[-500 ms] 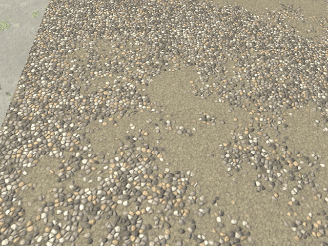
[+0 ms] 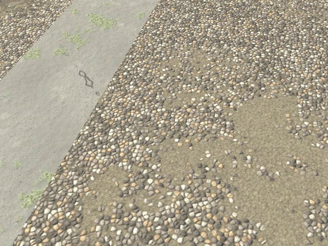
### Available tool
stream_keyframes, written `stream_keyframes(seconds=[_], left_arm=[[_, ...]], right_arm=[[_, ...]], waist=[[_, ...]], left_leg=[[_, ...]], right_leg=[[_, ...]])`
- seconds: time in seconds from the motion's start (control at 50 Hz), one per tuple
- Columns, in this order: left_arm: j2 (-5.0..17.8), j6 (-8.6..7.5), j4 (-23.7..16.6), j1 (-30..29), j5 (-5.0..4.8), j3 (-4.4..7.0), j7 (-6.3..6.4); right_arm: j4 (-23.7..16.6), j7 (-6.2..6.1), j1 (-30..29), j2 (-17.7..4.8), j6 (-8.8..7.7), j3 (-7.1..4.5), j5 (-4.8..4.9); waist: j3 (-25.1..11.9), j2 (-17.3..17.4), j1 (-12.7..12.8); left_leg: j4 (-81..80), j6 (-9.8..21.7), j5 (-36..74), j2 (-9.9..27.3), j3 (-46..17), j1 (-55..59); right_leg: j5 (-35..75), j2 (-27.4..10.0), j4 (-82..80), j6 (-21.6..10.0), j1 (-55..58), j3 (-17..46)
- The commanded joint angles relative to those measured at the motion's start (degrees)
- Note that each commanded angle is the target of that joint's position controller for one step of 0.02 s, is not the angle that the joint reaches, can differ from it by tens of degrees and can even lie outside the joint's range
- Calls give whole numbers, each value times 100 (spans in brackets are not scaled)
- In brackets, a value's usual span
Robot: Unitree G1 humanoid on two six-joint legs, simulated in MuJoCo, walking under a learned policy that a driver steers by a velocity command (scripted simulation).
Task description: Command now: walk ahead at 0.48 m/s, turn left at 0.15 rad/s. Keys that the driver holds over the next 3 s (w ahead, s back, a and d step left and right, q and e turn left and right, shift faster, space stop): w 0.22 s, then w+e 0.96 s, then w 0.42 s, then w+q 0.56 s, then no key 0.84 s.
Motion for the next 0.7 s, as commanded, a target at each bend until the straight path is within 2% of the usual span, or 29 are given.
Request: stream_keyframes(seconds=[0.02,0.08,0.1,0.12,0.14,0.16,0.18,0.2,0.22,0.24,0.26,0.28,0.34,0.4,0.46,0.52,0.56,0.6,0.64,0.66,0.68,0.7], left_arm=[[1122,-58,-320,-218,-77,219,12],[1209,22,-183,-73,-123,225,14],[1260,57,-160,-80,-118,234,24],[1301,89,-153,-131,-124,236,40],[1227,106,-155,-89,-97,197,54],[973,88,-303,-112,48,75,68],[232,-16,-454,590,68,-158,39],[824,-113,-356,284,-50,-23,13],[1089,-158,-545,-272,-178,64,-10],[1009,-161,-584,-546,-155,37,9],[945,-130,-588,-668,-66,46,16],[877,-62,-556,-551,-55,57,3],[579,151,-492,-441,-80,15,16],[544,201,-653,-881,-49,25,30],[491,148,-774,-1318,-37,2,-61],[365,124,-1025,-1950,-28,-67,-167],[362,121,-1213,-2256,-41,-80,-240],[399,118,-1406,-2452,-43,-68,-322],[526,138,-1517,-2320,-42,-1,-375],[653,166,-1501,-2019,-35,72,-373],[875,187,-1374,-1345,-46,202,-346],[1213,214,-1161,-378,-58,390,-257]], right_arm=[[-577,76,-754,-150,-134,18,46],[-684,129,-921,-323,-145,-45,80],[-662,132,-777,-415,-149,-89,73],[-555,114,-358,-548,-145,-170,45],[-316,70,433,-770,-121,-302,25],[-135,-6,1479,-1134,-79,-420,-21],[-44,7,1750,-1670,-58,-493,-71],[-39,20,1789,-1081,-56,-358,-24],[-42,21,1386,-897,-72,-274,-14],[-64,21,1020,-769,-82,-233,-33],[-57,41,754,-615,-100,-192,-74],[-50,47,601,-507,-142,-164,-130],[138,50,503,-488,-304,-201,-94],[344,-5,614,-590,-356,-249,-144],[441,-55,588,-669,-347,-254,-121],[631,-103,891,-806,-299,-285,-81],[763,-116,1096,-863,-216,-308,-40],[844,-140,1188,-925,-103,-331,4],[824,-196,1108,-1068,0,-364,14],[799,-238,1071,-1155,51,-387,18],[768,-279,1011,-1197,107,-392,11],[702,-323,937,-1153,111,-357,16]], waist=[[263,-842,-37],[313,-882,-139],[219,-902,-280],[-51,-867,-574],[-550,-766,-963],[-1357,-289,-1401],[-2190,1448,-1003],[-2152,966,-1219],[-1229,670,-1150],[-781,217,-993],[-451,63,-832],[-369,192,-636],[-132,154,-440],[132,-12,-509],[248,-47,-633],[442,-169,-905],[522,-205,-1013],[523,-158,-1016],[248,56,-829],[-22,210,-635],[-420,242,-248],[-904,48,270]], left_leg=[[-786,9,552,-135,252,431],[-1222,242,321,-221,245,667],[-1352,344,190,-308,308,980],[-1548,481,192,-458,448,1677],[-1631,649,220,-559,532,2833],[-1431,976,253,356,-439,4548],[-2075,1883,-975,1796,-3273,6177],[-2616,1847,-1613,1753,-3945,5986],[-2691,1622,-1324,1554,-3087,5297],[-2764,1502,-653,1342,-2358,4540],[-2930,1437,-109,1134,-1856,3917],[-3117,1386,198,1002,-1505,3492],[-3580,1404,621,937,-780,2891],[-3746,1328,1039,915,-197,2924],[-3826,1108,1163,729,438,2962],[-3849,1024,1190,852,725,3296],[-3685,987,1381,989,831,3820],[-3368,918,1979,1114,925,4305],[-2717,783,3771,1126,1109,4538],[-2162,715,4775,1105,1190,4584],[-1218,612,5282,1002,1297,4402],[137,401,4662,786,1392,3522]], right_leg=[[1442,-1325,-584,-944,-421,739],[1849,-1586,-386,-822,8,775],[2440,-1604,-152,-757,136,719],[3388,-1487,405,-647,146,514],[3984,-1233,1394,-510,-114,269],[2717,-979,3069,-301,-1224,75],[-1254,15,5159,61,-3271,23],[-1749,-164,5846,21,-3873,705],[-1289,-433,5945,-39,-4249,577],[-792,-677,5731,-35,-4096,458],[-486,-820,5433,3,-3912,427],[-252,-958,5282,23,-3569,489],[81,-959,4995,136,-3333,559],[877,-865,4328,215,-3754,763],[1890,-742,3231,163,-3569,553],[2209,-682,2506,62,-3558,260],[1992,-648,2211,-39,-3787,158],[1480,-559,2037,-168,-3917,-32],[857,-258,1987,-361,-3428,-383],[545,-39,2034,-480,-2944,-557],[486,193,1915,-641,-2049,-642],[829,206,1563,-898,-467,-335]])
Next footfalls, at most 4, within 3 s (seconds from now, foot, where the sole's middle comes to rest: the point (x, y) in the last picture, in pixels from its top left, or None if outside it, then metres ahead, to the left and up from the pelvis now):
0.16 left None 0.25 0.15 -0.78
0.70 right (217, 232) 0.54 -0.10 -0.78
1.18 left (194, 161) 0.87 0.00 -0.78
1.66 right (270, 153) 0.94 -0.36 -0.78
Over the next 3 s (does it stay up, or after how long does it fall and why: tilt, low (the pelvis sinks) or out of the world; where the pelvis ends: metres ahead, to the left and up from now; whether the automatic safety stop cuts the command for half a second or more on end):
stays up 1.30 -0.40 -0.01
